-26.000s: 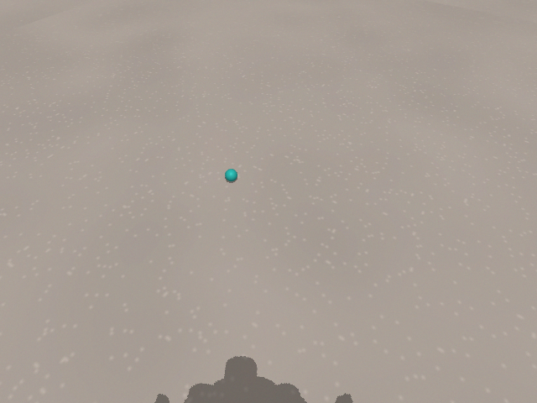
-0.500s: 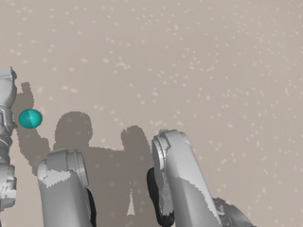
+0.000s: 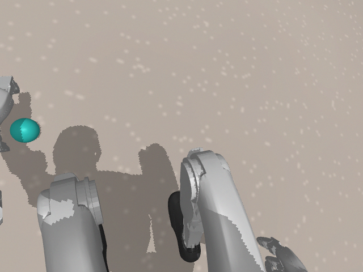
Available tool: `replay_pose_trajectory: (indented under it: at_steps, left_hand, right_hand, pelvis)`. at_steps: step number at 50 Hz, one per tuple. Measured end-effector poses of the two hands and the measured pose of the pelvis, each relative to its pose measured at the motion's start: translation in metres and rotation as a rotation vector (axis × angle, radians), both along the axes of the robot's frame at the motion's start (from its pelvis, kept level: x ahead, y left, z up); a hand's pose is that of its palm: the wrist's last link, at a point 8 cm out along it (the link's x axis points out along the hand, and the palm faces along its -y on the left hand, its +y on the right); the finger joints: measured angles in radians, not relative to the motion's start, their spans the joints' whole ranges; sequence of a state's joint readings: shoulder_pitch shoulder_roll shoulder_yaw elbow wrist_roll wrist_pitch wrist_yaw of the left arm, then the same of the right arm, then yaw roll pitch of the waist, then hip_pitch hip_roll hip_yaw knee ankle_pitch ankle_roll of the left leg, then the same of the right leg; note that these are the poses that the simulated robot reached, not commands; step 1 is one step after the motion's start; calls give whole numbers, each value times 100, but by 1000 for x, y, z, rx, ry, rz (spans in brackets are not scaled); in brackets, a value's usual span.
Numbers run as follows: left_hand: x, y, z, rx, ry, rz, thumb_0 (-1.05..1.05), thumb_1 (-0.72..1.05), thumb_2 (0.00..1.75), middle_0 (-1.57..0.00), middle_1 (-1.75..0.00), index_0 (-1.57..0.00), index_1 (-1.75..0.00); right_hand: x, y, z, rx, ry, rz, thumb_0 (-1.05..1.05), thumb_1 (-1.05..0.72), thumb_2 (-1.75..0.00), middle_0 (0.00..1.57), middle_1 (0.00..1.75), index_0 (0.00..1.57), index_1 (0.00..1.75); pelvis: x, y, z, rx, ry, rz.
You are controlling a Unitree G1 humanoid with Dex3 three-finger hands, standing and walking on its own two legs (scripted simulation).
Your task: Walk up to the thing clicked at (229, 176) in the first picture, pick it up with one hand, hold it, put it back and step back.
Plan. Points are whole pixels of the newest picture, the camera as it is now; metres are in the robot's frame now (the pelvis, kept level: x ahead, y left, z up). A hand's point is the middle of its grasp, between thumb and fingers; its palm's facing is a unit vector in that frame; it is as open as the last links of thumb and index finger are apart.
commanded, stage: home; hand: left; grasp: from above
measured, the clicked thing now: (25, 130) +0.47 +0.29 -0.30
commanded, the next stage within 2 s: none
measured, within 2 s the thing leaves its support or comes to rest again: neither
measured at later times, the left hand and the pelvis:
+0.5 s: hand out of the picture +0.38 +0.28 -0.02, palm faces -0.34 -0.48 -0.81, open 9.3 cm; pelvis +0.01 +0.01 +0.11, yaw +3 degrees
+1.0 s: hand out of the picture +0.26 +0.23 +0.20, palm faces +0.06 -0.94 -0.35, open 7.4 cm; pelvis +0.04 +0.01 +0.29, yaw +7 degrees
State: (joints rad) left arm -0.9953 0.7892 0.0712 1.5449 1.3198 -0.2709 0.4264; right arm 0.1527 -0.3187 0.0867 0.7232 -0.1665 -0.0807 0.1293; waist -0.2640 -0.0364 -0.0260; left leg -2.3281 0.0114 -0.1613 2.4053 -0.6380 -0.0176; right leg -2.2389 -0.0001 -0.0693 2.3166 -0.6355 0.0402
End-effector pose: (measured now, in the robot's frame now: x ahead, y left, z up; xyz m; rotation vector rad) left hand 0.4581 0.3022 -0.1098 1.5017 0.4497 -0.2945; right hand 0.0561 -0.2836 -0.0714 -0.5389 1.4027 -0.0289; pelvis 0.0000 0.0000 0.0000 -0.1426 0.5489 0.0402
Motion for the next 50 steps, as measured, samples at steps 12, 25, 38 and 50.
replay_pose_trajectory:
  at_steps: [12,25,38,50]
  left_hand:
    - [9,9,28,8,-128,122,0,-29,92,-19,-79,-18,-79]
    - [-74,3,147,-319,-18,356,0,49,89,-22,-42,-21,-42]
    - [-170,-11,245,-672,-31,643,1,86,91,-22,-31,-21,-31]
    - [-216,-30,341,-925,17,914,1,90,90,-21,-30,-21,-30]
  right_hand:
    - [-18,27,-9,105,59,-143,0,-89,-89,20,30,20,30]
    - [86,32,67,187,-216,-90,0,-90,-89,20,30,20,30]
    - [194,55,183,196,-560,30,0,-90,-90,20,30,20,30]
    - [198,84,284,229,-669,-12,0,-90,-90,20,30,20,30]
  pelvis:
    - [12,5,11,1,68,4]
    - [15,5,109,27,64,26]
    - [18,2,196,56,-32,62]
    - [44,5,287,75,-149,83]
